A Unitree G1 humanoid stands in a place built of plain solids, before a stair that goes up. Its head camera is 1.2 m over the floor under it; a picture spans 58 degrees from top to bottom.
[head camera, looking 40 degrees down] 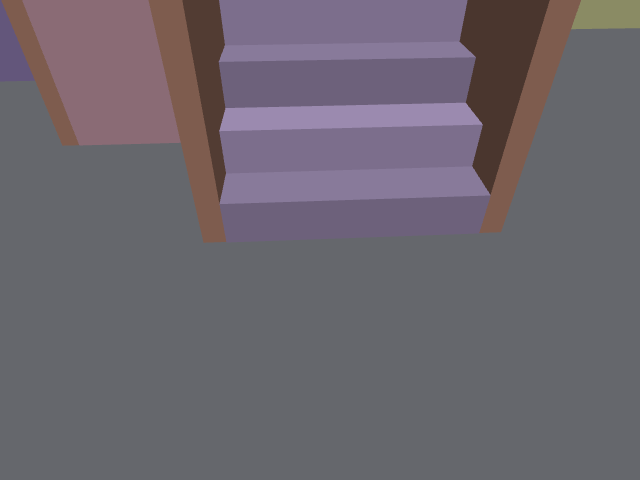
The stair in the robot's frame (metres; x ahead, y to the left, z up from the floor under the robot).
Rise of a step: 0.20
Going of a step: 0.23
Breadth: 1.10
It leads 3 degrees to the left of straight ahead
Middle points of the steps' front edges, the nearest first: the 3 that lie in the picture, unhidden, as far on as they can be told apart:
1.44 -0.15 0.20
1.67 -0.14 0.40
1.91 -0.12 0.60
